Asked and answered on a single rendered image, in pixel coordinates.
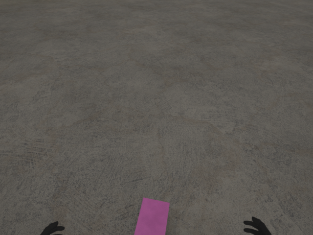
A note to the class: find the robot right hand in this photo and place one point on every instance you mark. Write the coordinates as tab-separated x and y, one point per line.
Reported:
258	224

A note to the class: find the carton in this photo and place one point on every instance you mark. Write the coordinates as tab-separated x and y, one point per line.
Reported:
152	218

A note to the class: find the robot left hand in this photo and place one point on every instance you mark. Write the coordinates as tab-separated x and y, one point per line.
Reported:
51	228

